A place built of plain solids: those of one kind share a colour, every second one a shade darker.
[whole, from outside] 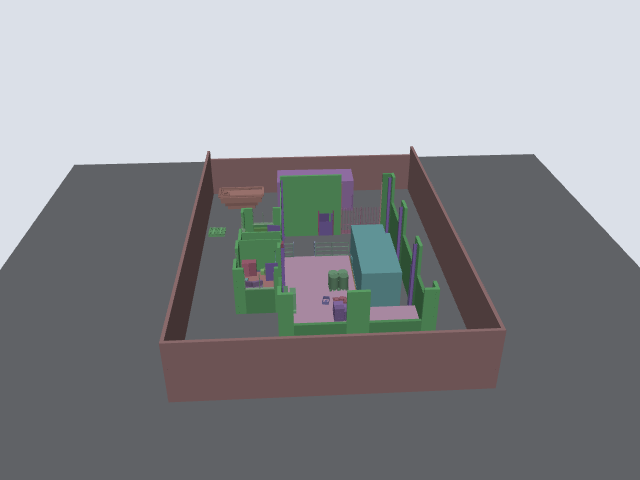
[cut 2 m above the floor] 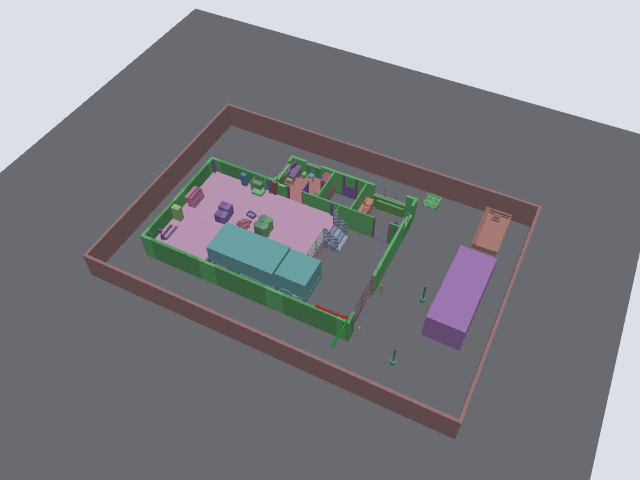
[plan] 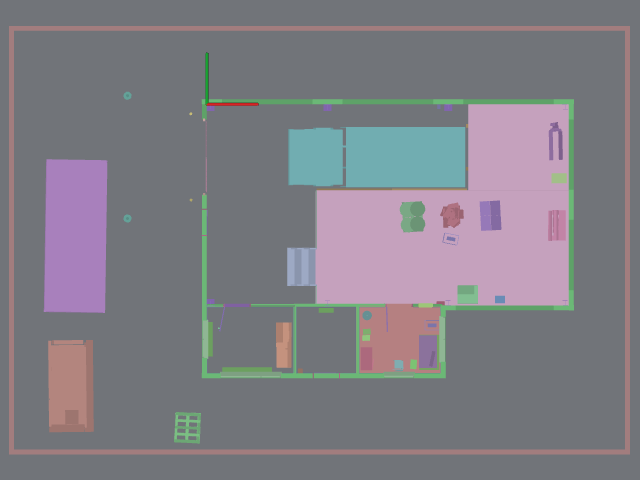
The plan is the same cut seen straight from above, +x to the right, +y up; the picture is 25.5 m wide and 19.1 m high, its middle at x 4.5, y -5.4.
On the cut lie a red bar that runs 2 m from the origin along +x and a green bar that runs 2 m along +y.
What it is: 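A small parcels depot; vehicles drive in at ground level; along the lane and across its end the floor is raised to lorry-floor height for loading, with steps set against it and the checker's office on the raised level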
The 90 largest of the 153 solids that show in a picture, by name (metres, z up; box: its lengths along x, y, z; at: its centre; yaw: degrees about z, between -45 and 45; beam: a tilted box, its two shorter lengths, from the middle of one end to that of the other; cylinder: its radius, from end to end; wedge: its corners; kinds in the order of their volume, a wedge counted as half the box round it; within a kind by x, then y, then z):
{
 "beyond_container_1": {"box": [0.08, 6.06, 0.23], "at": [-6.4, -5.24, 0.06], "yaw": -0.9},
 "beyond_container_2": {"box": [2.32, 5.99, 2.59], "at": [-5.22, -5.23, 1.24], "yaw": -0.9},
 "beyond_container_3": {"box": [2.4, 6.06, 2.65], "at": [-5.22, -5.23, 1.27], "yaw": -0.9},
 "beyond_container_4": {"box": [0.08, 6.06, 0.23], "at": [-4.05, -5.27, 0.06], "yaw": -0.9},
 "yard_bound_1": {"box": [0.2, 17.06, 3.2], "at": [-7.77, -5.41, 1.55]},
 "yard_bound_2": {"box": [24.71, 0.2, 3.9], "at": [4.48, -13.84, 1.9]},
 "yard_bound_3": {"box": [24.71, 0.2, 3.9], "at": [4.48, 3.02, 1.9]},
 "yard_bound_4": {"box": [0.2, 17.06, 3.9], "at": [16.73, -5.41, 1.9]},
 "raised_floor_bank_1": {"box": [10.08, 4.6, 0.9], "at": [9.36, -5.72, 0.4]},
 "raised_floor_bank_2": {"box": [4.0, 3.42, 0.9], "at": [12.4, -1.71, 0.4]},
 "box_lorry_1": {"box": [0.2, 2.24, 0.28], "at": [3.34, -2.1, 0.5]},
 "box_lorry_2": {"box": [2.13, 2.2, 2.0], "at": [4.34, -2.1, 1.62]},
 "box_lorry_3": {"box": [4.75, 2.4, 2.47], "at": [7.91, -2.1, 1.95]},
 "wall_1": {"box": [0.2, 0.81, 2.45], "at": [-0.1, -10.5, 1.18]},
 "wall_2": {"box": [0.2, 1.51, 1.15], "at": [-0.1, -9.35, 0.53]},
 "wall_3": {"box": [0.2, 0.61, 2.45], "at": [-0.1, -8.3, 1.18]},
 "wall_4": {"box": [0.2, 4.41, 4.95], "at": [-0.1, -5.8, 2.42]},
 "wall_5": {"box": [0.2, 0.81, 4.95], "at": [-0.1, -0.2, 2.42]},
 "wall_6": {"box": [0.76, 0.2, 2.45], "at": [0.17, -10.8, 1.18]},
 "wall_7": {"box": [0.81, 0.2, 4.95], "at": [0.2, 0.1, 2.42]},
 "wall_8": {"box": [0.66, 0.06, 4.95], "at": [0.33, -7.97, 2.42]},
 "wall_9": {"box": [2.41, 0.2, 1.15], "at": [1.75, -10.8, 0.53]},
 "wall_10": {"box": [3.61, 0.2, 2.95], "at": [2.4, 0.1, 1.43]},
 "wall_11": {"box": [1.75, 0.06, 2.45], "at": [2.62, -8.03, 1.18]},
 "wall_12": {"box": [1.81, 0.06, 4.95], "at": [2.65, -7.97, 2.42]},
 "wall_13": {"box": [0.56, 0.2, 2.45], "at": [3.23, -10.8, 1.18]},
 "wall_14": {"box": [0.06, 2.7, 2.45], "at": [3.47, -9.35, 1.18]},
 "wall_15": {"box": [0.06, 2.7, 2.45], "at": [3.53, -9.35, 1.18]},
 "wall_16": {"box": [2.5, 0.2, 2.45], "at": [4.75, -10.8, 1.18]},
 "wall_17": {"box": [2.5, 0.06, 2.45], "at": [4.75, -8.03, 1.18]},
 "wall_18": {"box": [2.62, 0.06, 4.95], "at": [4.75, -7.97, 2.42]},
 "wall_19": {"box": [1.21, 0.2, 4.95], "at": [4.8, 0.1, 2.42]},
 "wall_20": {"box": [0.06, 2.7, 2.45], "at": [5.97, -9.35, 1.18]},
 "wall_21": {"box": [0.06, 2.7, 3.3], "at": [6.03, -9.35, 1.6]},
 "wall_22": {"box": [1.18, 0.06, 4.95], "at": [6.52, -7.97, 2.42]},
 "wall_23": {"box": [1.06, 0.2, 3.3], "at": [6.53, -10.8, 1.6]},
 "wall_24": {"box": [1.11, 0.06, 2.42], "at": [6.55, -8.03, 2.04]},
 "wall_25": {"box": [3.61, 0.2, 2.95], "at": [7.2, 0.1, 1.43]},
 "wall_26": {"box": [1.21, 0.2, 1.9], "at": [7.65, -10.8, 0.9]},
 "wall_27": {"box": [0.61, 0.06, 1.9], "at": [8.7, -7.97, 0.9]},
 "wall_28": {"box": [1.26, 0.2, 3.3], "at": [8.88, -10.8, 1.6]},
 "wall_29": {"box": [0.2, 0.66, 3.3], "at": [9.4, -10.57, 1.6]},
 "wall_30": {"box": [0.2, 1.81, 1.8], "at": [9.4, -9.35, 0.85]},
 "wall_31": {"box": [0.2, 0.46, 3.3], "at": [9.4, -8.22, 1.6]},
 "wall_32": {"box": [0.61, 0.2, 4.95], "at": [9.6, -8.1, 2.42]},
 "wall_33": {"box": [1.21, 0.2, 4.95], "at": [9.6, 0.1, 2.42]},
 "wall_34": {"box": [3.91, 0.2, 2.95], "at": [11.85, -8.1, 1.43]},
 "wall_35": {"box": [3.61, 0.2, 2.95], "at": [12.0, 0.1, 1.43]},
 "wall_36": {"box": [0.81, 0.2, 4.95], "at": [14.2, -8.1, 2.42]},
 "wall_37": {"box": [0.81, 0.2, 4.95], "at": [14.2, 0.1, 2.42]},
 "wall_38": {"box": [0.2, 0.81, 4.95], "at": [14.5, -7.8, 2.42]},
 "wall_39": {"box": [0.2, 2.81, 2.95], "at": [14.5, -6.0, 1.43]},
 "wall_40": {"box": [0.2, 1.21, 4.95], "at": [14.5, -4.0, 2.42]},
 "wall_41": {"box": [0.2, 2.81, 2.95], "at": [14.5, -2.0, 1.43]},
 "wall_42": {"box": [0.2, 0.81, 4.95], "at": [14.5, -0.2, 2.42]},
 "raised_floor_office_1": {"box": [3.43, 2.83, 0.9], "at": [7.65, -9.35, 0.4]},
 "beyond_skip_1": {"box": [1.3, 2.21, 0.78], "at": [-5.41, -11.23, 0.33], "yaw": 0.5},
 "beyond_skip_2": {"box": [1.45, 2.6, 0.43], "at": [-5.41, -11.23, 0.53], "yaw": 0.5},
 "beyond_skip_3": {"box": [1.63, 3.27, 0.39], "at": [-5.41, -11.21, 0.82], "yaw": 0.5},
 "beyond_skip_4": {"box": [0.28, 3.66, 0.05], "at": [-4.66, -11.21, 1.21], "yaw": 0.5},
 "kitchenette_low_1": {"box": [0.6, 1.8, 0.68], "at": [3.07, -9.58, 0.44]},
 "kitchenette_low_2": {"box": [0.58, 0.7, 0.96], "at": [3.08, -10.13, 0.43]},
 "kitchenette_low_3": {"box": [0.16, 1.8, 0.97], "at": [3.29, -9.58, 0.44]},
 "pallet_load_1": {"cylinder": 0.3, "from": [7.97, -4.19, 0.99], "to": [7.97, -4.19, 1.86]},
 "pallet_load_2": {"cylinder": 0.3, "from": [8.01, -4.8, 0.99], "to": [8.01, -4.8, 1.86]},
 "pallet_load_3": {"cylinder": 0.3, "from": [8.39, -4.76, 0.99], "to": [8.39, -4.76, 1.86]},
 "pallet_load_4": {"cylinder": 0.3, "from": [8.39, -4.17, 0.99], "to": [8.39, -4.17, 1.86]},
 "door_landing_1": {"box": [0.3, 1.52, 0.22], "at": [3.35, -6.47, 0.06]},
 "door_landing_2": {"box": [0.3, 1.52, 0.39], "at": [3.63, -6.47, 0.14]},
 "door_landing_3": {"box": [0.3, 1.52, 0.56], "at": [3.91, -6.47, 0.23]},
 "door_landing_4": {"box": [0.3, 1.52, 0.73], "at": [4.19, -6.47, 0.32]},
 "radiator_1": {"box": [0.19, 1.38, 0.76], "at": [0.14, -9.35, 0.49]},
 "radiator_2": {"box": [1.98, 0.19, 0.76], "at": [1.6, -10.56, 0.49]},
 "radiator_3": {"box": [0.6, 0.19, 0.76], "at": [4.75, -8.2, 0.49]},
 "cupboard_steel_low_1": {"box": [0.45, 0.92, 1.05], "at": [6.35, -10.13, 1.32]},
 "tote_stack_1": {"box": [0.6, 0.4, 1.4], "at": [14.02, -2.94, 1.5]},
 "pier_1": {"box": [0.34, 0.17, 4.95], "at": [9.3, -7.92, 2.42]},
 "cage_trolley_empty_1": {"box": [0.67, 0.36, 0.6], "at": [10.31, -7.38, 1.85]},
 "cage_trolley_empty_2": {"box": [0.81, 0.73, 0.22], "at": [10.38, -7.57, 0.91]},
 "carton_stack_1": {"box": [0.4, 0.58, 0.22], "at": [11.07, -4.15, 1.4], "yaw": 2.8},
 "carton_stack_2": {"box": [0.4, 0.58, 0.22], "at": [11.1, -4.73, 1.62], "yaw": 2.8},
 "carton_stack_3": {"box": [0.4, 0.58, 0.22], "at": [11.47, -4.13, 1.4], "yaw": 2.8},
 "carton_stack_4": {"box": [0.4, 0.58, 0.22], "at": [11.5, -4.71, 1.62], "yaw": 2.8},
 "door_leaf_1": {"box": [0.044, 1.0, 1.23], "at": [0.0, -4.7, 0.56]},
 "door_leaf_2": {"box": [0.044, 0.99, 1.37], "at": [0.61, -8.55, 0.64], "yaw": -11.1},
 "door_leaf_3": {"box": [0.044, 0.99, 1.37], "at": [7.17, -8.56, 1.49], "yaw": 1.6},
 "crate_stack_1": {"box": [0.4, 0.3, 1.07], "at": [11.67, -7.76, 1.33]},
 "desk_load_drowned_1": {"box": [0.72, 1.3, 0.12], "at": [8.8, -9.84, 1.64]},
 "leaning_pallets_1": {"box": [0.27, 1.2, 0.29], "at": [14.15, -4.82, 1.51]},
 "desk_frame_1": {"box": [0.8, 1.4, 0.07], "at": [8.85, -9.87, 1.54]}
}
